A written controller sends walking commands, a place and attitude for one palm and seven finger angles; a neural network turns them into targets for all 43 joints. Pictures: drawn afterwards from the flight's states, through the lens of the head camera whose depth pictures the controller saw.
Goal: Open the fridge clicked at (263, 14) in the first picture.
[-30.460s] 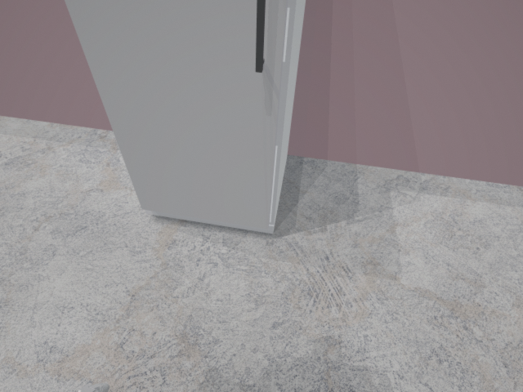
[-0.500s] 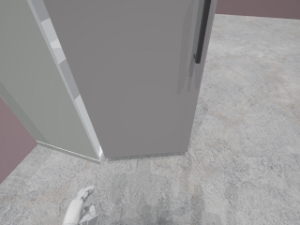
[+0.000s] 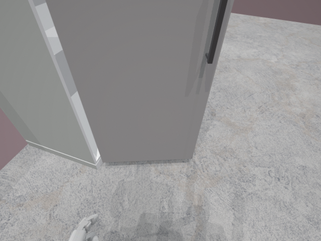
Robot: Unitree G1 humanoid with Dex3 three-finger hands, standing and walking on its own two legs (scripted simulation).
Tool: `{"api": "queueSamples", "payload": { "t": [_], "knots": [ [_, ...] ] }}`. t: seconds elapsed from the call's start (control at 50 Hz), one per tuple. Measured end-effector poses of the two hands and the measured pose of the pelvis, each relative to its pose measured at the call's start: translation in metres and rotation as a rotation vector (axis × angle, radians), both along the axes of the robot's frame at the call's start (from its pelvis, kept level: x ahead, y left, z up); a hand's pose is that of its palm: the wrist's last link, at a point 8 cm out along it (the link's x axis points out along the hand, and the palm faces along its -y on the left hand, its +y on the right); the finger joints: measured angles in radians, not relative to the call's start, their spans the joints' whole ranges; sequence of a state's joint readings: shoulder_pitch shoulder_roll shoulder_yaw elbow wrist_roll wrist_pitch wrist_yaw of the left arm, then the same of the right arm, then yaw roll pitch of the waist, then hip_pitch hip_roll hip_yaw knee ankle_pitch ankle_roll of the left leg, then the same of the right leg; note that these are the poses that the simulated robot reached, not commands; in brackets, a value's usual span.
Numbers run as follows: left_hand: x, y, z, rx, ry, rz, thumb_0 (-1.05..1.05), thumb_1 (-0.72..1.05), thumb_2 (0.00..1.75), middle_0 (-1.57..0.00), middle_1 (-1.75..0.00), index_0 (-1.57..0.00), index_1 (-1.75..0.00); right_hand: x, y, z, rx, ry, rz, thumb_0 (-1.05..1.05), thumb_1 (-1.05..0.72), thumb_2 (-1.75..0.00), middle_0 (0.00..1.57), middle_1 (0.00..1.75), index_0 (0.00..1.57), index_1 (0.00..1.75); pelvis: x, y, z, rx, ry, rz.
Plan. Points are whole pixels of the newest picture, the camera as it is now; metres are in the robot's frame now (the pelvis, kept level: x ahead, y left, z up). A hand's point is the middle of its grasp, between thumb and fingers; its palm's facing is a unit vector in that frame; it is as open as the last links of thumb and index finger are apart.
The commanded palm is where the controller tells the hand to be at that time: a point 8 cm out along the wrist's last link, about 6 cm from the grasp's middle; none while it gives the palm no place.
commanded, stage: let the arm hang, fingers relaxed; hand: right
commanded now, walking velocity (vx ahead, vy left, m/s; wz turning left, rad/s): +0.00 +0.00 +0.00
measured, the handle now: (219, 9) +0.74 -0.14 +0.28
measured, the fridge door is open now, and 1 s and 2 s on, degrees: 67 67 67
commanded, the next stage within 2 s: look to check the result in 1.10 s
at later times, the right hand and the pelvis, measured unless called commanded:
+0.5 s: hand out of the picture +0.05 -0.18 -0.16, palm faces +0.10 +0.97 -0.22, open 7.1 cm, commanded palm none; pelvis +0.03 +0.01 +0.01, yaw -5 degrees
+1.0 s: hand out of the picture +0.03 -0.19 -0.16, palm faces +0.07 +0.98 -0.19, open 7.3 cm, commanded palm none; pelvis +0.02 -0.01 +0.02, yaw -3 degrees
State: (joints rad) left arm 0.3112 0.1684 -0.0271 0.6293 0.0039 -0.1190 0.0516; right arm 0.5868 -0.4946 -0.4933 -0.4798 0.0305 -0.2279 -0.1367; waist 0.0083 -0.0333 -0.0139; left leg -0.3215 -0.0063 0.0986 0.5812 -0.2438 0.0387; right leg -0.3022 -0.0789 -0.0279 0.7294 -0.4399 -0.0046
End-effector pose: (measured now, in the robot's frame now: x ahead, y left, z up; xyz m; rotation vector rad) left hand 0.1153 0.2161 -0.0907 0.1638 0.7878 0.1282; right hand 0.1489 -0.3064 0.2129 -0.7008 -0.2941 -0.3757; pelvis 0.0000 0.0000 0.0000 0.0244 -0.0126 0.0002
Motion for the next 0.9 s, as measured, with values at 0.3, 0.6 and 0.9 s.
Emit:
{"api": "queueSamples", "payload": {
  "t": [0.3,0.6,0.9],
  "knots": [
    [-0.011,0.036,-0.037,0.071,0.370,-0.070,0.01,0.91,0.90,-0.20,-0.30,-0.20,-0.30,-0.073,0.096,-0.349,0.831,1.265,-0.291,-0.04,-1.00,-0.90,0.21,0.30,0.20,0.29,0.020,0.015,-0.009,-0.039,0.019,-0.090],
    [-0.042,0.014,-0.035,0.016,0.517,0.008,0.01,0.91,0.90,-0.20,-0.30,-0.20,-0.30,-0.108,0.069,-0.334,0.752,1.453,-0.388,0.00,-0.92,-0.90,0.20,0.30,0.20,0.29,0.029,0.004,0.016,-0.015,0.012,-0.068],
    [-0.095,-0.009,-0.035,-0.018,0.613,0.039,0.01,0.92,0.90,-0.20,-0.30,-0.20,-0.30,-0.111,0.068,-0.335,0.766,1.473,-0.351,0.01,-0.92,-0.90,0.20,0.30,0.20,0.29,0.020,-0.010,0.021,-0.020,-0.008,-0.049]
  ]
}}
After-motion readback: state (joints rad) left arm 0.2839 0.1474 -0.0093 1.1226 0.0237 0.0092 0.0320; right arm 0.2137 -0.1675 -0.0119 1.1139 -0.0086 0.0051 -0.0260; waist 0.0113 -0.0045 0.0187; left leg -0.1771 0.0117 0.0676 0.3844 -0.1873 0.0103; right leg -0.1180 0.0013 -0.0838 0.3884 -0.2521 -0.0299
